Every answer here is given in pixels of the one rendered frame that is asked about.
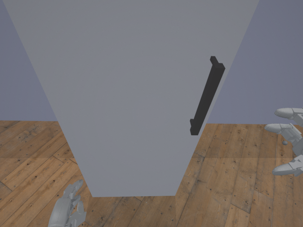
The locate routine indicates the fridge door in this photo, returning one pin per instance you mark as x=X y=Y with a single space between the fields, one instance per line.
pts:
x=124 y=78

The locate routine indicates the handle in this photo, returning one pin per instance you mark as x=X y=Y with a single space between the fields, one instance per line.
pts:
x=211 y=86

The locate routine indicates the robot left hand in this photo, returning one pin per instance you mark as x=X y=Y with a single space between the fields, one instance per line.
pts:
x=61 y=214

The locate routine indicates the robot right hand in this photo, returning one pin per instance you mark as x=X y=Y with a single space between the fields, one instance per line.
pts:
x=291 y=134

